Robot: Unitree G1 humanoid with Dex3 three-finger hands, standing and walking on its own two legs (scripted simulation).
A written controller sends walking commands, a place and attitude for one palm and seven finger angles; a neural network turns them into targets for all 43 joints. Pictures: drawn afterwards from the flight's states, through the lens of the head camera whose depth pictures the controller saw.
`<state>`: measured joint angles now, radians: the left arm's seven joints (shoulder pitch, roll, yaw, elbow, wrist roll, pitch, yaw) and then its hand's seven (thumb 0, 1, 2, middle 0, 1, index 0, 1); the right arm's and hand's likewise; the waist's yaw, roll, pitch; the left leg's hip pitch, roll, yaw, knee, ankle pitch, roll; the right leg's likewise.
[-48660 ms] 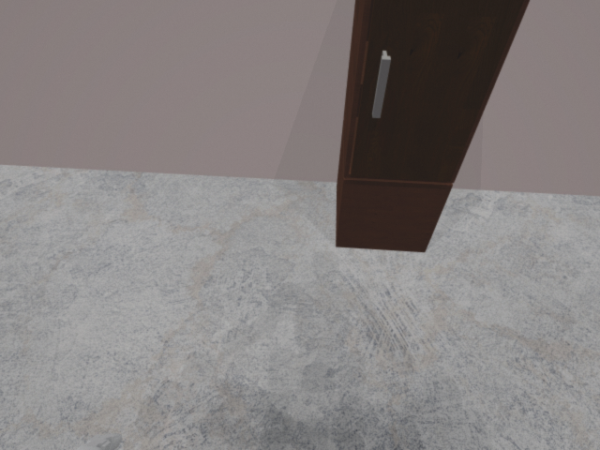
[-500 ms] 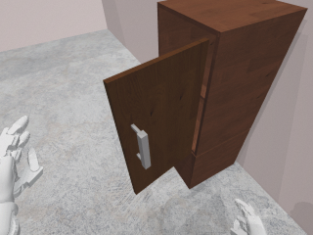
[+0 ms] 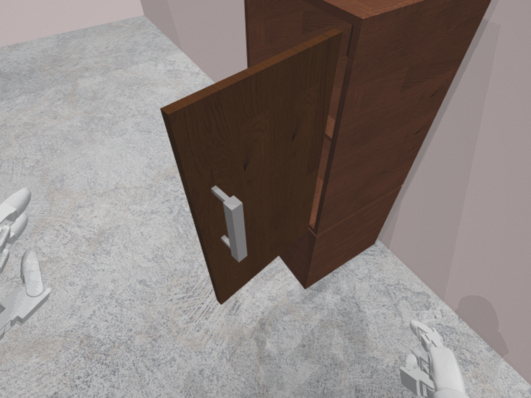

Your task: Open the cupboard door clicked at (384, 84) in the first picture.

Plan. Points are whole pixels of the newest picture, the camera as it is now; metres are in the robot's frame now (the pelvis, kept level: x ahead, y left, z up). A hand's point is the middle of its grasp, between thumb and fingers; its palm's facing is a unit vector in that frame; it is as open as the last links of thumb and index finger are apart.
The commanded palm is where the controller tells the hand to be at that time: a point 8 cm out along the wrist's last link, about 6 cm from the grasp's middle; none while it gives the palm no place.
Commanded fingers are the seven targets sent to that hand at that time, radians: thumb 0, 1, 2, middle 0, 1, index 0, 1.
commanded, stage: step back with the hand held close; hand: left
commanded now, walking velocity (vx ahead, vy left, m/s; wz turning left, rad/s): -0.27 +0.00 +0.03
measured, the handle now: (229, 225) +0.40 +0.10 +0.00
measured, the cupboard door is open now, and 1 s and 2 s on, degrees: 100 100 100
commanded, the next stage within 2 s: stop stepping back and stand still in 1.22 s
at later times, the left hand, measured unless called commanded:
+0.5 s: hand out of the picture +0.11 +0.27 +0.16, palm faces +0.47 -0.76 -0.45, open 7.4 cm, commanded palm +0.05 +0.31 +0.17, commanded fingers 0.00 0.90 0.90 -0.20 -0.30 -0.20 -0.30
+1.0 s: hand out of the picture +0.05 +0.25 +0.16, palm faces +0.32 -0.80 -0.51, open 7.4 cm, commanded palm -0.03 +0.29 +0.17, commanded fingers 0.00 0.90 0.90 -0.20 -0.30 -0.20 -0.30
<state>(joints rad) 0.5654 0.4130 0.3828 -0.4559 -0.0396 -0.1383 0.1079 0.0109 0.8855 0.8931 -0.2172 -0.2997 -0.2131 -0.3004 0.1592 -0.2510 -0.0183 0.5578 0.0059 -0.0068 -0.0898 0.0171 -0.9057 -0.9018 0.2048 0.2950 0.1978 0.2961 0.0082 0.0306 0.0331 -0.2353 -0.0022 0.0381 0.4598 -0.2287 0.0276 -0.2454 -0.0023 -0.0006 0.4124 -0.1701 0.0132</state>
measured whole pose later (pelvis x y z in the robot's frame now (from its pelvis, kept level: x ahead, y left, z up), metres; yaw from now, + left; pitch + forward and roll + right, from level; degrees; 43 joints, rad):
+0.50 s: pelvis -0.08 +0.00 -0.02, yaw +2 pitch -1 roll -1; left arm 0.50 0.38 0.44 -0.53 -0.01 -0.24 0.15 0.01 0.89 0.89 -0.21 -0.30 -0.21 -0.30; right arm 0.22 -0.22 0.01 0.59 -0.01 -0.10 -0.07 0.02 -0.90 -0.90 0.21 0.30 0.20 0.30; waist 0.01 -0.01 0.07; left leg -0.45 -0.02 0.02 0.70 -0.33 0.04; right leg -0.42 -0.01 0.00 0.59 -0.14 0.02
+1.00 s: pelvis -0.16 -0.01 +0.00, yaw +0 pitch +2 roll -2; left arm 0.54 0.51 0.43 -0.52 -0.05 -0.21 0.10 0.01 0.88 0.89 -0.22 -0.30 -0.21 -0.30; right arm 0.11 -0.20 0.01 0.58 0.00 -0.08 -0.07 0.02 -0.90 -0.90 0.21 0.30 0.20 0.30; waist 0.00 -0.04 0.03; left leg -0.39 0.01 0.04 0.42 -0.07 0.04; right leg -0.25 0.08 0.04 0.59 -0.34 0.01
